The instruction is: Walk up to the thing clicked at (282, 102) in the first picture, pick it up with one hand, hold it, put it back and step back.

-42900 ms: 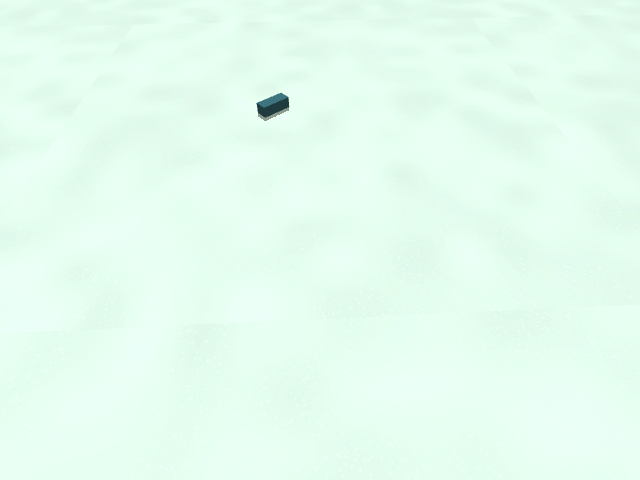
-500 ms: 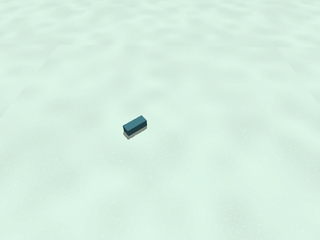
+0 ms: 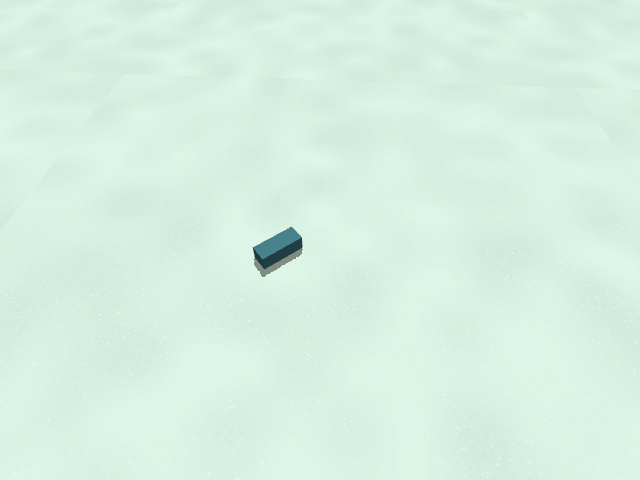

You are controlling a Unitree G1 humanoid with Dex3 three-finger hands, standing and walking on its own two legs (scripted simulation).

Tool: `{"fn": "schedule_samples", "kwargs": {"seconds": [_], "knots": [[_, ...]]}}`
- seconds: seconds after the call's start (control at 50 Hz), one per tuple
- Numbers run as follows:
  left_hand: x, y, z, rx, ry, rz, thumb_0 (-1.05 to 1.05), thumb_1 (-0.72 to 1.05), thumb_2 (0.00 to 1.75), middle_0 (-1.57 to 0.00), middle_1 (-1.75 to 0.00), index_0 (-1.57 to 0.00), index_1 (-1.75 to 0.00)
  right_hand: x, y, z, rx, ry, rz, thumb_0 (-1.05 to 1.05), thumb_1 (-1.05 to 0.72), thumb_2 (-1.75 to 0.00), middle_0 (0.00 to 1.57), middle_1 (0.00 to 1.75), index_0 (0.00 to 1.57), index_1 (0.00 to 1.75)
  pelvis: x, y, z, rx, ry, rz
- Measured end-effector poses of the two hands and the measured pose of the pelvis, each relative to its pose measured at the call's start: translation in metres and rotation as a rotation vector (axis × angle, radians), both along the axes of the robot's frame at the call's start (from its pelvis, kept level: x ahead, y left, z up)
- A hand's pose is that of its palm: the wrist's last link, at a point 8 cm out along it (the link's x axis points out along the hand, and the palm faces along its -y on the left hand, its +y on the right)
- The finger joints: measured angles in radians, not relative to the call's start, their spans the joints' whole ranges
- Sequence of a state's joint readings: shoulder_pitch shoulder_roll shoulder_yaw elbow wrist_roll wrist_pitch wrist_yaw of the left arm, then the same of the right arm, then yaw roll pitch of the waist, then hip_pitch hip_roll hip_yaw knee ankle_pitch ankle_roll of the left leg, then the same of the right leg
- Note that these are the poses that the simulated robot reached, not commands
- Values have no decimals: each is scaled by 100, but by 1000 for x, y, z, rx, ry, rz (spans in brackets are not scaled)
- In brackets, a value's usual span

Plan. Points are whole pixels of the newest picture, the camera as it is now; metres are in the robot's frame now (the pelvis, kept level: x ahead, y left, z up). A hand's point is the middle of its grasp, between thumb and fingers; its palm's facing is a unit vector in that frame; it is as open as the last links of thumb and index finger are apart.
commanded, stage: step back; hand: left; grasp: from above
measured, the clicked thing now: (278, 247) +1.04 +0.20 -0.73
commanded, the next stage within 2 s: stand in 0.12 s
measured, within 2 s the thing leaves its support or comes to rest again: neither
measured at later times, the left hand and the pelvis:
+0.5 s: hand out of the picture +0.10 +0.26 -0.14, palm faces -0.03 -0.94 -0.33, open 7.4 cm; pelvis +0.01 +0.01 +0.02, yaw -1 degrees
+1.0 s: hand out of the picture +0.09 +0.26 -0.14, palm faces -0.04 -0.94 -0.33, open 7.4 cm; pelvis +0.01 +0.01 +0.02, yaw +0 degrees
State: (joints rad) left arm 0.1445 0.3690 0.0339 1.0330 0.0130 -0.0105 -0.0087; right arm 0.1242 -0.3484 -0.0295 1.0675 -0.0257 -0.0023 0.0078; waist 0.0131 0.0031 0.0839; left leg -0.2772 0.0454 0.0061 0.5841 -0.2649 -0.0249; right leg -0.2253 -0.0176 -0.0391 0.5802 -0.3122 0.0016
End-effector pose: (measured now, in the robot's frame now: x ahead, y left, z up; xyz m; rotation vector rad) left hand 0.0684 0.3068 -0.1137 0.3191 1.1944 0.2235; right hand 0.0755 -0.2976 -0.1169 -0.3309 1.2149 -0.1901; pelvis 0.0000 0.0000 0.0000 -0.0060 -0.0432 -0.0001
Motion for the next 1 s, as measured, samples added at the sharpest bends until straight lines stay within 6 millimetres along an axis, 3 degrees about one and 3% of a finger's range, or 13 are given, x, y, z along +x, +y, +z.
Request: {"fn": "schedule_samples", "kwargs": {"seconds": [0.18, 0.32, 0.76, 1.0], "knots": [[26, 4, 5, -17, -7, -7, 1, 91, 90, -20, -30, -20, -30, 38, 19, 11, 22, -61, 13, 0, -90, -90, 20, 30, 20, 30, 12, 9, 9, 2, 1, -9], [34, 1, 10, -28, -4, -24, 1, 91, 90, -20, -30, -20, -30, 48, 21, 18, 23, -84, 16, 0, -90, -90, 20, 30, 20, 30, 15, 12, 15, 6, -4, -9], [16, -4, 13, -23, 46, -27, 1, 91, 90, -20, -30, -20, -30, 6, 8, 14, 20, 10, -28, 0, -90, -90, 20, 30, 20, 30, 11, 7, 19, 6, -1, -7], [15, -6, 13, -25, 45, -32, 1, 91, 90, -20, -30, -20, -30, -3, 6, 13, 20, 24, -29, 0, -90, -90, 20, 30, 20, 30, 10, 5, 19, 5, 3, -6]]}}
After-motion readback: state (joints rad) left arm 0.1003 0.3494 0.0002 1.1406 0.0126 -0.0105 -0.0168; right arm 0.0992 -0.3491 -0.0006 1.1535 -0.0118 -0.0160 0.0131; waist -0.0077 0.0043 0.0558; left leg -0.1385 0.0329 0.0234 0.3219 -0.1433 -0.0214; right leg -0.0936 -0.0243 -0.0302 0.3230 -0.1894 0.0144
